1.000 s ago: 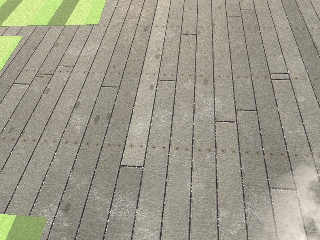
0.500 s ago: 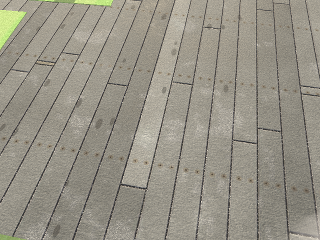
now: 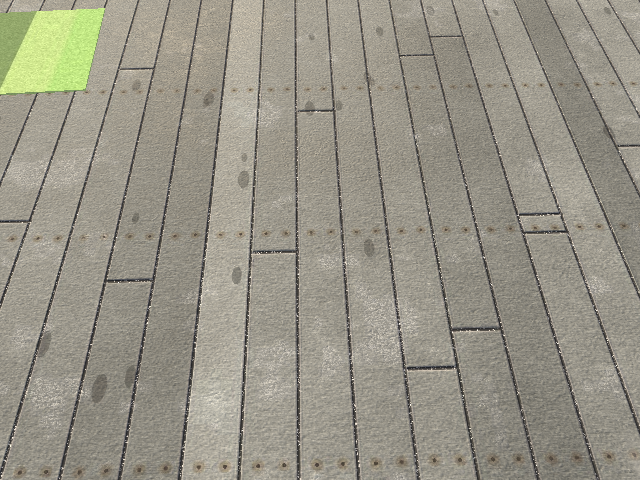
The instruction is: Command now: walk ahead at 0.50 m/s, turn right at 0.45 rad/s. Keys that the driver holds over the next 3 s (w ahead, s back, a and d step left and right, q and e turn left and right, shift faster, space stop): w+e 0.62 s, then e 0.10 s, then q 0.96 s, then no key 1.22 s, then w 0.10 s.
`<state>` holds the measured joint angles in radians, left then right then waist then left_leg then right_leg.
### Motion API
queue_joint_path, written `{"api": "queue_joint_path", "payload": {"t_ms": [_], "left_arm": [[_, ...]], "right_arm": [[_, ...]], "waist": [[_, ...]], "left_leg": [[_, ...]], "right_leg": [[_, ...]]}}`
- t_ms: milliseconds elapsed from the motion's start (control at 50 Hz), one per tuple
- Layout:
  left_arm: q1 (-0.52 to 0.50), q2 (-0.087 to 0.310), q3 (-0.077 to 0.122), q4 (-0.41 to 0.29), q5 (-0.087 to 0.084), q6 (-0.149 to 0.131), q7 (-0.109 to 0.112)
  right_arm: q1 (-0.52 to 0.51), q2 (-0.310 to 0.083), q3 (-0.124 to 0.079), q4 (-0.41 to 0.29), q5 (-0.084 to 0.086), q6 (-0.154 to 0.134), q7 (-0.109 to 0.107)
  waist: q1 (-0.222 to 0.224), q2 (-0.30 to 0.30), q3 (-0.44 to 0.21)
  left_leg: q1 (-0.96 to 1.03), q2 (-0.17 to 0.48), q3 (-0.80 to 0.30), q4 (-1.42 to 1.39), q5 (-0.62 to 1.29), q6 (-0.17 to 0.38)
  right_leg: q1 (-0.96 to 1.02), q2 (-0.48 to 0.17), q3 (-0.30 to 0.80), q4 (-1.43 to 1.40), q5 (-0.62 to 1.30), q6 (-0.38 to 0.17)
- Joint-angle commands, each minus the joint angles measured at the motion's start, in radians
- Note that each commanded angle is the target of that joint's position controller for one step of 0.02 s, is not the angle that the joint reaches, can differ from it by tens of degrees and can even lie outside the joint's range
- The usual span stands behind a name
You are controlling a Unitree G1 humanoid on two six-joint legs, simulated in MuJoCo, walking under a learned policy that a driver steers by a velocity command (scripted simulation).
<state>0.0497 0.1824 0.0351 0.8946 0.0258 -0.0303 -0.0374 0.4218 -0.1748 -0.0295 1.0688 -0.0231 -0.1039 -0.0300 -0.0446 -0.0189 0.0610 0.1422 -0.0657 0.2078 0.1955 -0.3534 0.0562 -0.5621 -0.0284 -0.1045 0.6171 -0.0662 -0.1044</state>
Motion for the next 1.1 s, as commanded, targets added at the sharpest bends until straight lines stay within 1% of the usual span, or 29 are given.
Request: {"api": "queue_joint_path", "payload": {"t_ms": [20, 60, 80, 100, 120, 160, 180, 220, 280, 380, 480, 540, 580, 600, 620, 640, 660, 680, 720, 760, 860, 900, 960, 1000, 1020, 1040, 1060, 1080, 1100], "left_arm": [[0.056, 0.084, 0.026, -0.040, 0.004, -0.015, 0.008], [0.310, 0.149, 0.061, 0.033, 0.019, -0.025, 0.015], [0.419, 0.256, 0.095, 0.040, 0.031, -0.022, 0.028], [0.368, 0.298, 0.104, 0.026, 0.008, -0.008, 0.025], [0.324, 0.274, 0.098, 0.028, -0.014, 0.001, 0.026], [0.225, 0.177, 0.073, 0.017, -0.015, -0.004, 0.032], [0.205, 0.154, 0.064, 0.016, -0.022, -0.011, 0.038], [0.216, 0.157, 0.059, 0.015, -0.029, -0.031, 0.041], [0.272, 0.205, 0.069, 0.018, -0.029, -0.042, 0.039], [0.380, 0.208, 0.069, 0.015, -0.025, -0.032, 0.038], [0.439, 0.224, 0.071, 0.005, -0.011, -0.025, 0.050], [0.371, 0.256, 0.078, -0.023, -0.007, -0.028, 0.060], [0.321, 0.271, 0.081, -0.041, -0.014, -0.041, 0.045], [0.331, 0.202, 0.062, -0.073, -0.025, -0.050, 0.034], [0.470, 0.109, 0.045, -0.099, -0.059, -0.045, 0.037], [0.453, 0.203, 0.054, -0.072, -0.021, -0.028, 0.048], [0.383, 0.214, 0.060, -0.071, -0.010, -0.018, 0.046], [0.343, 0.197, 0.059, -0.076, -0.009, -0.012, 0.042], [0.340, 0.178, 0.061, -0.082, 0.006, 0.016, 0.028], [0.333, 0.144, 0.054, -0.093, 0.007, 0.028, 0.017], [0.261, 0.096, 0.017, -0.103, 0.012, 0.032, 0.011], [0.191, 0.097, 0.004, -0.112, 0.010, 0.030, 0.016], [0.150, 0.125, 0.001, -0.121, -0.001, 0.018, 0.033], [0.185, 0.148, 0.005, -0.112, 0.004, -0.001, 0.051], [0.214, 0.201, 0.016, -0.109, 0.016, -0.011, 0.063], [0.233, 0.273, 0.029, -0.125, 0.019, -0.012, 0.072], [0.242, 0.283, 0.042, -0.123, -0.017, 0.009, 0.073], [0.237, 0.241, 0.035, -0.136, -0.022, 0.016, 0.075], [0.187, 0.197, 0.021, -0.142, -0.018, 0.020, 0.080]], "right_arm": [[0.040, -0.174, -0.033, -0.022, -0.005, 0.008, -0.018], [0.002, -0.195, -0.040, -0.051, 0.001, 0.020, -0.011], [-0.002, -0.145, -0.029, -0.105, 0.020, 0.015, 0.002], [-0.021, -0.126, -0.032, -0.162, 0.025, 0.004, 0.020], [-0.127, -0.162, -0.038, -0.186, 0.009, -0.006, 0.026], [-0.148, -0.148, -0.036, -0.195, 0.015, -0.018, 0.028], [-0.143, -0.143, -0.036, -0.201, -0.005, -0.002, 0.027], [-0.123, -0.121, -0.033, -0.207, -0.027, 0.037, 0.034], [-0.212, -0.120, -0.030, -0.256, -0.026, 0.062, 0.041], [-0.412, -0.131, -0.024, -0.338, -0.016, 0.065, 0.048], [-0.547, -0.143, -0.010, -0.408, -0.006, 0.050, 0.054], [-0.447, -0.181, -0.017, -0.401, 0.000, 0.036, 0.048], [-0.193, -0.237, -0.041, -0.332, -0.002, 0.017, 0.027], [-0.035, -0.307, -0.057, -0.326, -0.026, 0.009, 0.008], [-0.050, -0.392, -0.076, -0.337, -0.043, 0.022, 0.007], [-0.120, -0.311, -0.067, -0.351, -0.024, 0.037, 0.012], [-0.191, -0.220, -0.044, -0.366, -0.012, 0.038, 0.012], [-0.221, -0.174, -0.029, -0.361, -0.011, 0.034, 0.016], [-0.197, -0.159, -0.020, -0.337, -0.002, 0.023, 0.015], [-0.149, -0.164, -0.018, -0.308, 0.005, 0.003, 0.025], [-0.190, -0.172, -0.010, -0.273, 0.011, 0.008, 0.038], [-0.149, -0.192, -0.016, -0.248, 0.017, 0.018, 0.044], [-0.111, -0.237, -0.034, -0.229, 0.020, 0.039, 0.044], [-0.124, -0.240, -0.041, -0.235, 0.029, 0.055, 0.037], [-0.101, -0.206, -0.034, -0.248, 0.029, 0.056, 0.035], [-0.042, -0.129, -0.018, -0.274, 0.028, 0.061, 0.032], [-0.016, -0.131, -0.019, -0.263, 0.034, 0.086, 0.018], [-0.041, -0.189, -0.039, -0.256, 0.018, 0.106, 0.014], [-0.067, -0.192, -0.049, -0.258, 0.009, 0.119, 0.017]], "waist": [[0.072, 0.121, -0.036], [0.190, 0.101, -0.164], [0.217, -0.045, -0.274], [0.150, -0.182, -0.333], [0.145, -0.028, -0.217], [0.069, 0.073, -0.049], [0.037, 0.071, -0.026], [0.012, 0.036, -0.043], [0.026, 0.003, -0.028], [0.104, -0.037, -0.019], [0.148, -0.051, -0.013], [0.077, -0.070, -0.033], [-0.044, -0.016, -0.163], [-0.095, 0.077, -0.312], [-0.006, 0.332, -0.421], [0.018, 0.194, -0.327], [0.030, 0.075, -0.173], [0.041, 0.026, -0.106], [0.064, 0.109, -0.086], [0.067, 0.140, -0.108], [0.096, 0.161, -0.121], [0.061, 0.174, -0.124], [0.045, 0.159, -0.115], [0.076, 0.115, -0.104], [0.071, 0.038, -0.137], [0.038, -0.145, -0.199], [0.074, -0.243, -0.244], [0.083, -0.149, -0.191], [0.057, -0.101, -0.137]], "left_leg": [[0.027, 0.310, -0.017, 0.254, 1.206, 0.064], [-0.132, 0.297, 0.009, 0.645, 1.040, 0.043], [-0.435, 0.217, 0.029, 1.014, 0.568, 0.005], [-0.770, -0.004, -0.121, 1.286, -0.174, -0.028], [-0.882, 0.085, -0.252, 1.273, -0.078, -0.011], [-0.823, 0.155, -0.244, 1.099, 0.043, -0.018], [-0.767, 0.172, -0.245, 1.036, 0.048, -0.036], [-0.703, 0.178, -0.234, 0.961, 0.052, -0.069], [-0.746, 0.178, -0.204, 0.840, 0.134, -0.106], [-0.832, 0.152, -0.200, 0.619, 0.304, -0.115], [-0.832, 0.102, -0.206, 0.455, 0.316, -0.090], [-0.618, 0.068, -0.221, 0.336, 0.248, -0.050], [-0.257, 0.058, -0.219, 0.257, 0.244, -0.005], [-0.015, 0.271, -0.427, 0.237, 0.057, 0.040], [0.198, 0.538, -0.894, 0.133, 0.026, 0.160], [0.083, 0.520, -0.957, 0.106, -0.009, 0.173], [-0.075, 0.477, -0.760, 0.107, 0.150, 0.156], [-0.171, 0.425, -0.590, 0.112, 0.403, 0.138], [-0.260, 0.359, -0.382, 0.114, 0.718, 0.107], [-0.278, 0.333, -0.322, 0.115, 0.925, 0.124], [-0.339, 0.259, -0.202, 0.097, 0.955, 0.122], [-0.335, 0.238, -0.213, 0.114, 0.941, 0.115], [-0.308, 0.255, -0.290, 0.174, 0.839, 0.111], [-0.357, 0.235, -0.337, 0.249, 0.634, 0.069], [-0.418, 0.195, -0.333, 0.318, 0.459, 0.030], [-0.526, 0.090, -0.250, 0.485, 0.007, -0.008], [-0.594, 0.000, -0.178, 0.673, -0.306, -0.013], [-0.640, 0.020, -0.209, 0.837, -0.321, -0.018], [-0.654, 0.043, -0.228, 0.893, -0.259, -0.023]], "right_leg": [[0.111, 0.094, -0.070, -0.022, -0.138, -0.065], [0.445, 0.100, -0.001, -0.137, -0.127, -0.135], [0.721, -0.153, 0.349, -0.159, -0.192, -0.237], [0.876, -0.338, 0.853, -0.310, -0.107, -0.367], [0.801, -0.296, 0.715, -0.331, -0.122, -0.326], [0.548, -0.221, 0.515, -0.384, 0.020, -0.235], [0.467, -0.173, 0.446, -0.392, 0.105, -0.208], [0.406, -0.121, 0.378, -0.399, 0.201, -0.194], [0.380, -0.082, 0.348, -0.418, 0.241, -0.181], [0.484, -0.061, 0.377, -0.396, 0.268, -0.127], [0.606, -0.088, 0.436, -0.329, 0.344, -0.124], [0.567, -0.096, 0.457, -0.247, 0.446, -0.074], [0.473, -0.018, 0.409, 0.033, 0.538, -0.029], [0.339, 0.045, 0.352, 0.303, 0.263, -0.010], [0.033, 0.203, 0.240, 0.576, -0.499, 0.022], [-0.058, 0.113, 0.231, 0.677, -0.460, 0.016], [-0.051, 0.075, 0.215, 0.671, -0.369, 0.027], [-0.023, 0.047, 0.200, 0.635, -0.328, 0.041], [0.033, 0.021, 0.178, 0.592, -0.330, 0.067], [0.059, 0.053, 0.184, 0.550, -0.311, 0.076], [0.157, 0.051, 0.126, 0.211, -0.163, 0.094], [0.217, 0.054, 0.087, 0.095, -0.097, 0.104], [0.259, 0.063, 0.089, -0.021, -0.091, 0.098], [0.379, 0.044, 0.106, -0.199, 0.018, 0.078], [0.490, -0.076, 0.206, -0.223, 0.182, 0.058], [0.613, -0.306, 0.375, -0.193, 0.507, -0.009], [0.593, -0.397, 0.461, -0.227, 0.521, -0.153], [0.537, -0.376, 0.443, -0.269, 0.431, -0.186], [0.473, -0.327, 0.377, -0.296, 0.347, -0.164]]}}
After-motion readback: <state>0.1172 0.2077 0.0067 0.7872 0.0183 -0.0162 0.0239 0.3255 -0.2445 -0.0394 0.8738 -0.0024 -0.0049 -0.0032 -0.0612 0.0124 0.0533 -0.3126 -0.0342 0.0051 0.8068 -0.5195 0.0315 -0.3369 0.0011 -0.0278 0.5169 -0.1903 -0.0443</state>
